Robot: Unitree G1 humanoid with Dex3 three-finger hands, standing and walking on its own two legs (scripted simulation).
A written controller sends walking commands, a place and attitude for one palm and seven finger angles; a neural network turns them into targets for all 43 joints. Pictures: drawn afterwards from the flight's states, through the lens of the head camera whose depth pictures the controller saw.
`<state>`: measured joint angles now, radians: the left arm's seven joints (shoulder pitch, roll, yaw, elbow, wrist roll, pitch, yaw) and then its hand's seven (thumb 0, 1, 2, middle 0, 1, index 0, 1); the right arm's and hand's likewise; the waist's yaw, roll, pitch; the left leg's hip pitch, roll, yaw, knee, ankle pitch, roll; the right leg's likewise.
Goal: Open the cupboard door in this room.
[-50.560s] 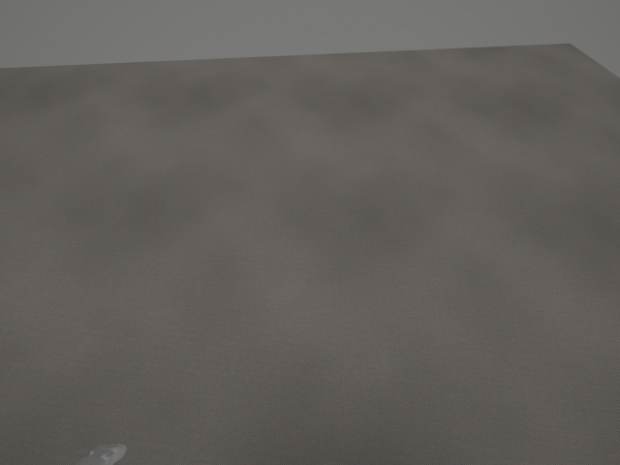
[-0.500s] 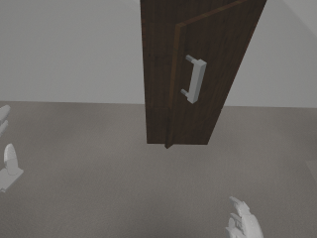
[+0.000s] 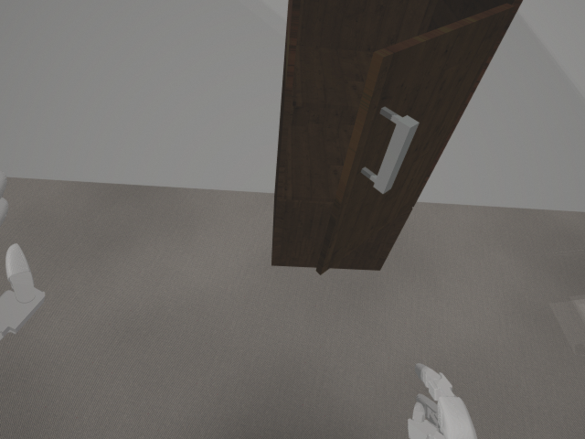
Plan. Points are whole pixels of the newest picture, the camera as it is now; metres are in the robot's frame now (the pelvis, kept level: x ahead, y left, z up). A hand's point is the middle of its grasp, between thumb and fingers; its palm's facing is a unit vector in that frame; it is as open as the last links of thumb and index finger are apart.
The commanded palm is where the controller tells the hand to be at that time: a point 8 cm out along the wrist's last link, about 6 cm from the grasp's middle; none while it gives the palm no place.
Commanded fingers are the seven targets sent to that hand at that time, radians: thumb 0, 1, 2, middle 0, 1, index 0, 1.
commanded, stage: stop stepping back and stand still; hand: left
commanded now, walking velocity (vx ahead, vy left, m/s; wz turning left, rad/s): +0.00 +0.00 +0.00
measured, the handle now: (384, 151) +0.57 -0.13 +0.08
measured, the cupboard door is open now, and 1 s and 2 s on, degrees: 41 41 41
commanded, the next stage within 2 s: let the arm hang, fingers relaxed in 0.30 s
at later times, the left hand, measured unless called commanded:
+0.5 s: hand (57, 372) +0.18 +0.29 +0.03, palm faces +0.19 -0.83 -0.51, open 7.4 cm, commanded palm none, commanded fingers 0.00 0.90 0.90 -0.20 -0.30 -0.20 -0.30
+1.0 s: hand out of the picture -0.12 +0.23 -0.17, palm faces +0.05 -0.97 -0.26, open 7.4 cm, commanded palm none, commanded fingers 0.00 0.90 0.90 -0.20 -0.30 -0.20 -0.30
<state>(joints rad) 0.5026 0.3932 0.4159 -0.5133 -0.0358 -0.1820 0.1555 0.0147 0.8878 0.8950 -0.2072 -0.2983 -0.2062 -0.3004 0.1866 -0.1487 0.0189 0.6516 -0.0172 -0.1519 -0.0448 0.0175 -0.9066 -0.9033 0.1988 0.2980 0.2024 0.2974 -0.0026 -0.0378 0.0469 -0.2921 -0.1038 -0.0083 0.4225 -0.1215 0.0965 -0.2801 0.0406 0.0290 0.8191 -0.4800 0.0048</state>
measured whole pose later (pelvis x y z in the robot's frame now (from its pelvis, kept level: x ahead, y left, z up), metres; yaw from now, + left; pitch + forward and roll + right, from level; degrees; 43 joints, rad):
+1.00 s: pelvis -0.02 +0.02 +0.00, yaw +3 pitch -1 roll -1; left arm 0.35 0.26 0.03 1.21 0.01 0.04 0.02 0.01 0.90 0.89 -0.20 -0.30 -0.20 -0.30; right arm 0.22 -0.26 -0.02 1.12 -0.01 0.01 -0.04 0.01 -0.91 -0.90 0.20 0.30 0.20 0.30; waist 0.01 -0.02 0.10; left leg -0.29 -0.11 0.00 0.45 -0.15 0.11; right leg -0.08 0.01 -0.05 0.44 -0.36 -0.02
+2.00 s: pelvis +0.03 -0.06 +0.00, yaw +2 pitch -1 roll +1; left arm 0.16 0.26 0.03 1.11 0.00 0.00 0.04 0.00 0.90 0.89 -0.20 -0.30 -0.20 -0.30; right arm 0.14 -0.28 0.00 1.13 -0.01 0.01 -0.04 0.01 -0.91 -0.90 0.20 0.30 0.20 0.30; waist -0.02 0.01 0.08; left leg -0.21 -0.03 -0.04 0.45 -0.22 -0.01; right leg 0.04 0.12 0.02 0.31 -0.33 -0.11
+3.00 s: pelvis -0.01 -0.04 +0.00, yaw -17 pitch +2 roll +1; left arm 0.23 0.21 0.07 0.95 0.03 0.04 0.01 0.00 0.90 0.89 -0.20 -0.30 -0.20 -0.30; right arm 0.06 -0.23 -0.06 0.92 0.00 0.05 -0.04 0.01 -0.91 -0.90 0.20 0.30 0.20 0.30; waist 0.03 -0.02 0.11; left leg -0.41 0.01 -0.03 0.87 -0.45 -0.07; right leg -0.25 0.07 0.16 0.50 -0.27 -0.04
